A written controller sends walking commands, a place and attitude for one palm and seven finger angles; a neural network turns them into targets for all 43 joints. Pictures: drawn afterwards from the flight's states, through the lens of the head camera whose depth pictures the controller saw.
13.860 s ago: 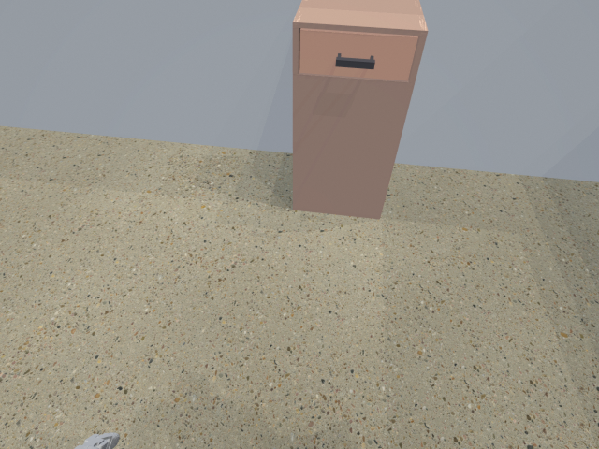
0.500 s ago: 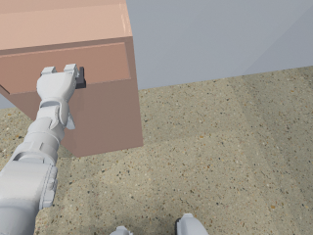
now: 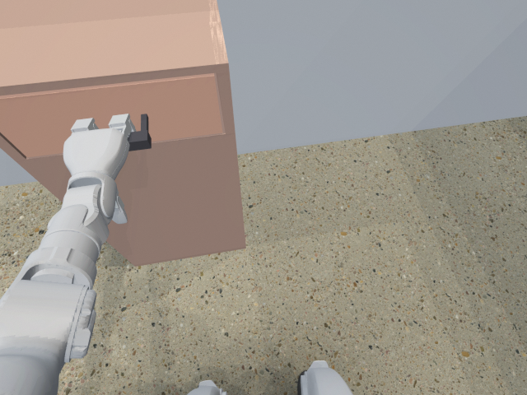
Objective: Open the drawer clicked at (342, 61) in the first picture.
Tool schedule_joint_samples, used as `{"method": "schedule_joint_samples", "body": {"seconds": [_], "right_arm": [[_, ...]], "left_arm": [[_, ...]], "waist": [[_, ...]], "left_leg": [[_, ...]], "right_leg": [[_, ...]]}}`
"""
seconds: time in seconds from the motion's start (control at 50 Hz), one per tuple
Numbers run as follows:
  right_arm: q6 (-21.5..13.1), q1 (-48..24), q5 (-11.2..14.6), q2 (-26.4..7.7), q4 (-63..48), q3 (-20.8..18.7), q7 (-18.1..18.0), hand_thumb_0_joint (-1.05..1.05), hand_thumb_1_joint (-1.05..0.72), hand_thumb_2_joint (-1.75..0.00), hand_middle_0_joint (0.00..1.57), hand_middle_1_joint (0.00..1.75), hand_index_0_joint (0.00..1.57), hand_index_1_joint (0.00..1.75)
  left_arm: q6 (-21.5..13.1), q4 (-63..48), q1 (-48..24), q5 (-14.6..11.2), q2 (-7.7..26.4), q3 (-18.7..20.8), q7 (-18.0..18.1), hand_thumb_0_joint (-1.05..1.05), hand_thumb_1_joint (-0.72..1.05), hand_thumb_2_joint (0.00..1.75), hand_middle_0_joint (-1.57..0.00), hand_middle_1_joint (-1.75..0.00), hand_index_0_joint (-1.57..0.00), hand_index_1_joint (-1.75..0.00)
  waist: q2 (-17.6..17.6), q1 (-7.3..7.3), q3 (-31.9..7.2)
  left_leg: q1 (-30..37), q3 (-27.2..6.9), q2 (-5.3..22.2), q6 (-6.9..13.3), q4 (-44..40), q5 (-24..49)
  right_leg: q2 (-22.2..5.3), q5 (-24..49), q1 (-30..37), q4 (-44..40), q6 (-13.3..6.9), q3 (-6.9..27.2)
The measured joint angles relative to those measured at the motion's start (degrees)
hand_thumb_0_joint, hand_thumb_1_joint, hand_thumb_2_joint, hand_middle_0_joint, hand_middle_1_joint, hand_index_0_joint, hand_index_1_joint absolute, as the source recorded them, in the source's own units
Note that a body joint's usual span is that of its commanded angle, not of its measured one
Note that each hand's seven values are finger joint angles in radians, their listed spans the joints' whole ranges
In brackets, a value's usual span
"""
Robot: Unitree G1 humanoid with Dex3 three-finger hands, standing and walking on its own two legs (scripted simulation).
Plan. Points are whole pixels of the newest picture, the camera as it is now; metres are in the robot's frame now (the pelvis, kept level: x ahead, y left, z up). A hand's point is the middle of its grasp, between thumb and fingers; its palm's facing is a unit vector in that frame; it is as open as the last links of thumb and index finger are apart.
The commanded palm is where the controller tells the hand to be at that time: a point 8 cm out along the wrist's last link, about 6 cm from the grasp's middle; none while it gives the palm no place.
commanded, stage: close the thumb around the handle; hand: left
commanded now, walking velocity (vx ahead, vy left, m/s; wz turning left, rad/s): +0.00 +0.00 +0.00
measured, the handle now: (112, 133) +0.54 +0.23 +0.03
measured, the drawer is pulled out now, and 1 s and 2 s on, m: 0.00 0.00 0.12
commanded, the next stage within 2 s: pull the drawer open in 0.78 s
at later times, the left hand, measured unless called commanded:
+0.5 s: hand (115, 170) +0.48 +0.23 +0.01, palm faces -0.05 -0.02 -1.00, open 9.1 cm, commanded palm +0.46 +0.22 +0.06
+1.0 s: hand (116, 170) +0.48 +0.23 +0.01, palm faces -0.05 -0.02 -1.00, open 5.9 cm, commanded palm +0.44 +0.22 +0.06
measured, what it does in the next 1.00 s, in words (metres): stands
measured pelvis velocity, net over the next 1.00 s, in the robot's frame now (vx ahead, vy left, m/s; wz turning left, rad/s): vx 0.00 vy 0.00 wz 0.00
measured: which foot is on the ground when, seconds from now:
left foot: down 0.00-1.00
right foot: down 0.00-1.00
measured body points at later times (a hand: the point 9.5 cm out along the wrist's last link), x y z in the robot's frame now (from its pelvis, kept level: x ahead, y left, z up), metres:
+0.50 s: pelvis +0.00 +0.00 +0.00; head +0.11 -0.01 +0.44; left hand +0.47 +0.22 +0.06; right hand +0.00 -0.28 -0.13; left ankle -0.03 +0.11 -0.69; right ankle +0.03 -0.15 -0.69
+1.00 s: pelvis +0.00 +0.00 +0.00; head +0.12 -0.01 +0.44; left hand +0.47 +0.22 +0.06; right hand +0.01 -0.28 -0.13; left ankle -0.03 +0.11 -0.69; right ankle +0.03 -0.15 -0.69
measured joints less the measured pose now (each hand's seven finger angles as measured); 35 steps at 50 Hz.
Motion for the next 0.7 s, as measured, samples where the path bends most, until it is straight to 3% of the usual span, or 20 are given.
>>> {"method": "schedule_joint_samples", "body": {"seconds": [0.16, 0.26, 0.7], "right_arm": [[-0.2, -0.1, -0.1, -0.1, 0.3, -0.4, 0.1, 0.00, -0.90, -0.90, 0.20, 0.30, 0.20, 0.30], [-0.2, 0.1, -0.1, 0.0, 0.5, -0.3, 0.1, 0.00, -0.90, -0.90, 0.20, 0.30, 0.20, 0.30], [-0.5, 0.6, 0.0, 0.0, 0.9, -0.1, -0.1, 0.00, -0.90, -0.90, 0.21, 0.30, 0.20, 0.30]], "left_arm": [[0.5, -0.2, -0.1, 0.0, -0.4, -0.5, 0.6, 0.00, -0.47, 0.31, -0.30, -1.20, -0.31, -1.19], [0.9, 0.1, -0.4, 0.0, -0.6, -0.8, 0.6, 0.00, -0.35, 0.36, -0.31, -1.21, -0.32, -1.21], [0.6, 0.9, -1.2, -0.1, 0.1, -0.5, 0.3, 0.00, 0.69, 0.81, -0.38, -1.31, -0.37, -1.32]], "waist": [[-0.1, 0.16, 0.0], [0.0, 0.10, 0.1], [0.3, -0.16, 0.2]], "left_leg": [[-0.3, -0.4, 0.0, -0.1, 0.4, -0.1], [-0.2, -0.5, 0.0, -0.2, 0.3, 0.0], [-0.5, -0.3, 0.1, -0.2, 0.2, -0.1]], "right_leg": [[0.0, -0.2, -0.1, 0.3, -0.1, -0.3], [0.0, -0.2, 0.0, 0.2, -0.2, -0.4], [0.1, -0.2, -0.5, 0.4, -0.2, -0.2]]}}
